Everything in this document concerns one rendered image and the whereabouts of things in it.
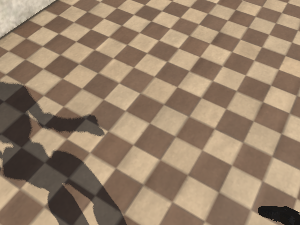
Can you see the right robot hand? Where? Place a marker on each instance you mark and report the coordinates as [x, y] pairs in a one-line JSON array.
[[285, 214]]

